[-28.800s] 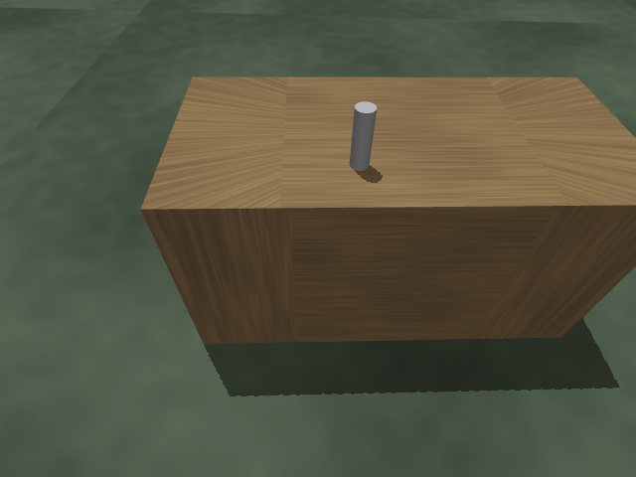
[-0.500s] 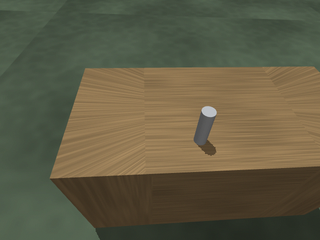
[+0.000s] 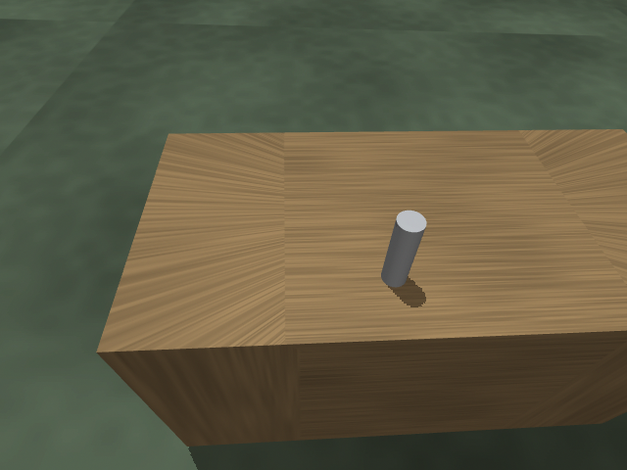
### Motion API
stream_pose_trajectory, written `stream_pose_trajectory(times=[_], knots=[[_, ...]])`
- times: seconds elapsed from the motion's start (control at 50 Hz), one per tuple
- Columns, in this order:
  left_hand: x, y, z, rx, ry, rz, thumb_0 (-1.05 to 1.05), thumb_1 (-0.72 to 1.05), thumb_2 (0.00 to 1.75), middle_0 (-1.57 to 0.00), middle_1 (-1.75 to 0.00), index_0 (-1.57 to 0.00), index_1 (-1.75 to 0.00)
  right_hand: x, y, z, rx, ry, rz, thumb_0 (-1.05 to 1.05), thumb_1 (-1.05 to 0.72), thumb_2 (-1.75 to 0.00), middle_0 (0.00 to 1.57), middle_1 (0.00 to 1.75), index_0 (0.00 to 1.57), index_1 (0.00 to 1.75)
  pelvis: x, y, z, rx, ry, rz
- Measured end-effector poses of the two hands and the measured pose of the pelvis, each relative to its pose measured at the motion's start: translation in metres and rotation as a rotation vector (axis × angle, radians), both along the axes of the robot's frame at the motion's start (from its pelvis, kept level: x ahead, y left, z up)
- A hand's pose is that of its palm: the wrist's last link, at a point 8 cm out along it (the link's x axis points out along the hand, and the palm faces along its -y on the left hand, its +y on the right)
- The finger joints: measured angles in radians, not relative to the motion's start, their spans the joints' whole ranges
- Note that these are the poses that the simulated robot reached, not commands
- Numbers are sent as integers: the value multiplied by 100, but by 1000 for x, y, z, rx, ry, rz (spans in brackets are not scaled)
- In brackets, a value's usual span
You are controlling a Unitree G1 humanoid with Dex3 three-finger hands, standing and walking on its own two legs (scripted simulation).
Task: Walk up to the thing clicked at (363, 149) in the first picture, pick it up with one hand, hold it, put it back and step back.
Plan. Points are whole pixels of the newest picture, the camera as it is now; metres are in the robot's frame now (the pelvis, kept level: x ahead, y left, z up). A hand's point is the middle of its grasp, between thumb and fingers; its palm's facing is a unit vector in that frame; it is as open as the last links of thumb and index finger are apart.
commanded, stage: stand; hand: right
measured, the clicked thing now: (401, 251) +0.48 -0.15 -0.05
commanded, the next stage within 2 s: step back in 0.02 s
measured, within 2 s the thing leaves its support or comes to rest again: neither
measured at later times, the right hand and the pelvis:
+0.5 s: hand out of the picture +0.02 -0.31 -0.19, palm faces -0.08 +0.93 -0.37, open 7.3 cm; pelvis -0.09 -0.04 -0.02, yaw +2 degrees
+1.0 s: hand out of the picture -0.07 -0.27 -0.15, palm faces -0.07 +0.91 -0.41, open 7.3 cm; pelvis -0.22 -0.01 -0.02, yaw +1 degrees
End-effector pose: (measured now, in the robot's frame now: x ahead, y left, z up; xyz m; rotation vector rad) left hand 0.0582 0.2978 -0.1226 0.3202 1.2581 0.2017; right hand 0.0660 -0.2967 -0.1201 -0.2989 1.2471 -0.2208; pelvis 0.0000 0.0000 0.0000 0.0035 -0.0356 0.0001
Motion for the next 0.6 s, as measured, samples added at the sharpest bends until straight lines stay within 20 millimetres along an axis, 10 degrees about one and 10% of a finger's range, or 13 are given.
stream_pose_trajectory(times=[0.2,0.34,0.6], knots=[[-1,4,-3,46,-36,4,0,91,90,-20,-30,-21,-30,5,-20,-6,-14,-45,12,0,-91,-89,20,30,20,30,-35,-14,-12,-2,7,-5],[-46,-13,-4,98,-26,0,0,91,90,-20,-30,-21,-30,3,-54,-26,-27,-107,32,0,-91,-89,20,30,20,30,-64,-37,-31,5,-1,-1],[-95,-17,3,86,-98,54,1,90,90,-21,-30,-21,-30,-73,-42,-28,-46,70,143,0,-91,-89,20,30,20,30,-112,-32,-22,8,22,84]])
